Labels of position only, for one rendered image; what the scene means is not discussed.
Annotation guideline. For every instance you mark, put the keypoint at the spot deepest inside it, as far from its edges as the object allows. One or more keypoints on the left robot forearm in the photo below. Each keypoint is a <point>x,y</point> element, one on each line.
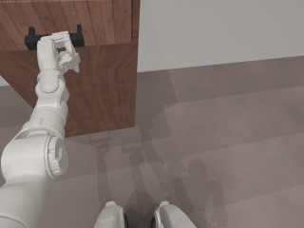
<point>49,116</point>

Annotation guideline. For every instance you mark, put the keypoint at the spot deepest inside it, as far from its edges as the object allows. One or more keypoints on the cabinet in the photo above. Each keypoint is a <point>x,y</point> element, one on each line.
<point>101,96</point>

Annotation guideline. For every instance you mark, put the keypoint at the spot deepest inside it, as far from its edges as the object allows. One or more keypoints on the right robot thigh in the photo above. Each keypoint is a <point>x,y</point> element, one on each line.
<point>171,216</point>

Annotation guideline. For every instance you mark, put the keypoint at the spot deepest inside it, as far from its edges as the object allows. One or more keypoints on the drawer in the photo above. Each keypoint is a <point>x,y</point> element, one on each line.
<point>103,22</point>

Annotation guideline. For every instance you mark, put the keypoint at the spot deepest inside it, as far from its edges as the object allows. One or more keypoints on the handle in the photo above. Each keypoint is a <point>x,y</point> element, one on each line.
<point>31,39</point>

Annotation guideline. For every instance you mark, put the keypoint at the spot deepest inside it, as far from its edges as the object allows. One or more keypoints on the right robot shin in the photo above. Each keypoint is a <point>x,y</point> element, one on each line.
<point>162,204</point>

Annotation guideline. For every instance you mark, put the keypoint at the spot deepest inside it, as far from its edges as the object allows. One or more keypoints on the robot left upper arm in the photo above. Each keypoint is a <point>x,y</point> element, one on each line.
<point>30,166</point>

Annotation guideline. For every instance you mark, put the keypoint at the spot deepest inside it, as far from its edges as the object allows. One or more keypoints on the left robot hand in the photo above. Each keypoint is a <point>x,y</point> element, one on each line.
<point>49,58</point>

